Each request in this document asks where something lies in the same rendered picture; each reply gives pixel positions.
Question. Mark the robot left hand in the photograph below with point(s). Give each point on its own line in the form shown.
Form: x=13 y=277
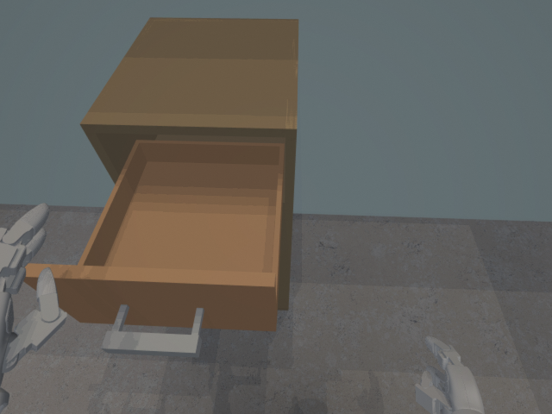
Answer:
x=17 y=248

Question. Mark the cabinet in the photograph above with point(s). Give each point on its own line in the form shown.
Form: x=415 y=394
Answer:
x=205 y=79

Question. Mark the drawer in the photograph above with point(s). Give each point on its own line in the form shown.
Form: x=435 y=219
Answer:
x=189 y=224

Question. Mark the handle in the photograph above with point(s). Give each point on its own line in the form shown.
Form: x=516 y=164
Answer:
x=119 y=342

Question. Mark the robot right hand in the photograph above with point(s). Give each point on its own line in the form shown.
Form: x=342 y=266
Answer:
x=455 y=390

